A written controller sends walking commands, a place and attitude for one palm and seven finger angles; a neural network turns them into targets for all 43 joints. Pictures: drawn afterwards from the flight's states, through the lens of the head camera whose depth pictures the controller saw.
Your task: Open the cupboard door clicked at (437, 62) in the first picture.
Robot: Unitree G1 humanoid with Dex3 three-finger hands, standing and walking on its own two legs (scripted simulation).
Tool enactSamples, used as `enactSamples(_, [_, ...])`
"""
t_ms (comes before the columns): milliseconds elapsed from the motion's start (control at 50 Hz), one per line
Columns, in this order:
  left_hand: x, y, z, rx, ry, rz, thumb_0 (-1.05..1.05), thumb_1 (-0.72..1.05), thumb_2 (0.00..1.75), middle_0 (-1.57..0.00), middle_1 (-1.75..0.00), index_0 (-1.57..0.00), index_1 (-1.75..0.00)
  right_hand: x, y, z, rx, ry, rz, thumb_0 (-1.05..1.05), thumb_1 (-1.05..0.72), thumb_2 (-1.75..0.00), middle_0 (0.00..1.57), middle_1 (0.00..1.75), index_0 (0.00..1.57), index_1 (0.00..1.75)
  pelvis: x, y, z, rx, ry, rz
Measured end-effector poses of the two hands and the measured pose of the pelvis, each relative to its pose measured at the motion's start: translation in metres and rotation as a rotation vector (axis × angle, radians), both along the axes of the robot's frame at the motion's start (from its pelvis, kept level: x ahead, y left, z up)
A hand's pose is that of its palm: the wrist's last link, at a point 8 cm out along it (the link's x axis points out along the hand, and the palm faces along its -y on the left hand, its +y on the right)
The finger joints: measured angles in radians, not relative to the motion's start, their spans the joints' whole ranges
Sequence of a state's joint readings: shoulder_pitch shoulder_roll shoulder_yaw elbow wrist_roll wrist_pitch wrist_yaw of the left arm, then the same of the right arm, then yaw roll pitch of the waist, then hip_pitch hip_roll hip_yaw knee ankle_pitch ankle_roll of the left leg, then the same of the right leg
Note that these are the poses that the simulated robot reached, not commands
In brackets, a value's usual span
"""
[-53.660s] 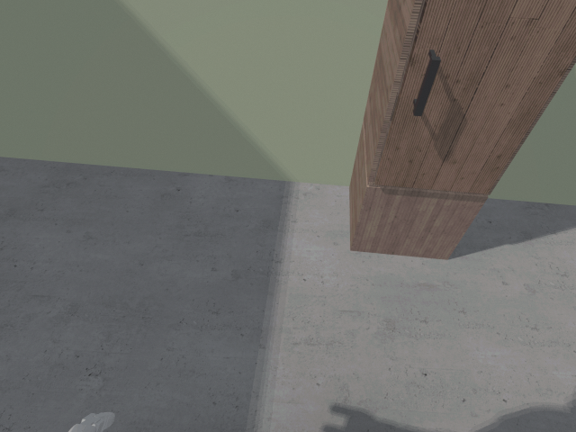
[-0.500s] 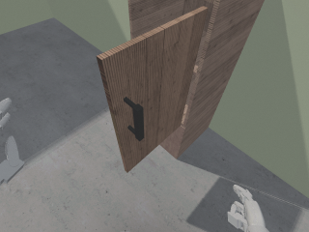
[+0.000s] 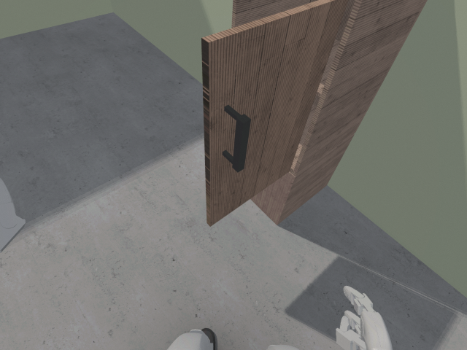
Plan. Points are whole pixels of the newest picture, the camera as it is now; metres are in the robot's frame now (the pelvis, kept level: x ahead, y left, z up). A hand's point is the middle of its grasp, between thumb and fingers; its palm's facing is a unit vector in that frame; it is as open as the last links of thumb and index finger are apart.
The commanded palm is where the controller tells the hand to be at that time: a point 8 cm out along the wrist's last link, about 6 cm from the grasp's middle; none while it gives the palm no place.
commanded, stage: step back with the hand held close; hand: left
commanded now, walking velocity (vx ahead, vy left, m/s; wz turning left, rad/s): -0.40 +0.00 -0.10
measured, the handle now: (234, 140) +0.51 +0.04 +0.05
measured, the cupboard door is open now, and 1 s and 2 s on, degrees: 90 90 90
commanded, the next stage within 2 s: stop stepping back and stand still in 0.04 s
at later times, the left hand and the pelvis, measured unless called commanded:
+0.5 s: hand (28, 296) +0.14 +0.23 +0.17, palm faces +0.26 -0.83 -0.50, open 7.4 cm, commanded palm +0.08 +0.28 +0.19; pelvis -0.09 +0.00 +0.01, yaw -6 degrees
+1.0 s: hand (31, 310) +0.14 +0.23 +0.14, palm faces +0.26 -0.82 -0.51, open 7.4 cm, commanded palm none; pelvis -0.09 +0.00 +0.01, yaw -5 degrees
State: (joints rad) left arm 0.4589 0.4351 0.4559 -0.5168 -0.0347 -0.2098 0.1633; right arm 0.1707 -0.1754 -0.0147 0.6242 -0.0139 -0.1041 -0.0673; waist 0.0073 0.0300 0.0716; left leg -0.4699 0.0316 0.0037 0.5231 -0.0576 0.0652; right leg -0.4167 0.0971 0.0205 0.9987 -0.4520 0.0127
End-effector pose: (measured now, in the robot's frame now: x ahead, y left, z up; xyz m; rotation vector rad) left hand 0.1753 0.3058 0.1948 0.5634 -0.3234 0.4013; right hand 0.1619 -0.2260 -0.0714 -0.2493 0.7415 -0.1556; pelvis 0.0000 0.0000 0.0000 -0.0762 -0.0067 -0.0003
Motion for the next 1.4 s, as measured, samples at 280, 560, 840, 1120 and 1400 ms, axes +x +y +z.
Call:
enactSamples(280, [-0.027,-0.036,-0.002,-0.021,0.051,-0.168,0.01,0.89,0.90,-0.21,-0.30,-0.21,-0.31,-0.073,-0.015,0.002,0.012,-0.004,-0.091,0.01,-0.90,-0.89,0.21,0.30,0.21,0.30,-0.046,-0.001,0.002,0.059,0.030,-0.125])
enactSamples(560, [-0.085,-0.041,0.000,0.003,0.138,-0.154,0.02,0.89,0.90,-0.21,-0.30,-0.21,-0.31,-0.165,-0.040,0.004,-0.014,0.043,-0.166,0.01,-0.90,-0.90,0.20,0.30,0.20,0.30,-0.094,-0.006,0.011,0.070,0.007,-0.120])
enactSamples(840, [-0.079,-0.023,-0.008,-0.050,0.082,-0.066,0.02,0.89,0.90,-0.21,-0.30,-0.20,-0.31,-0.152,-0.017,-0.002,0.023,-0.010,-0.137,0.01,-0.90,-0.90,0.20,0.30,0.20,0.30,-0.094,0.002,0.008,0.078,-0.007,-0.103])
enactSamples(1120, [-0.083,-0.035,-0.208,-0.298,0.916,-0.001,0.00,0.90,0.90,-0.20,-0.30,-0.19,-0.30,-0.139,-0.027,-0.043,0.076,0.164,-0.052,0.01,-0.90,-0.89,0.20,0.30,0.21,0.30,-0.098,0.005,-0.001,0.076,0.010,-0.072])
enactSamples(1400, [-0.281,-0.072,-0.331,-0.614,1.699,0.235,0.00,0.98,0.90,-0.21,-0.30,-0.20,-0.30,-0.278,-0.016,-0.051,0.052,0.681,-0.173,0.01,-0.90,-0.90,0.20,0.30,0.20,0.30,-0.098,-0.002,0.012,0.059,-0.013,-0.057])
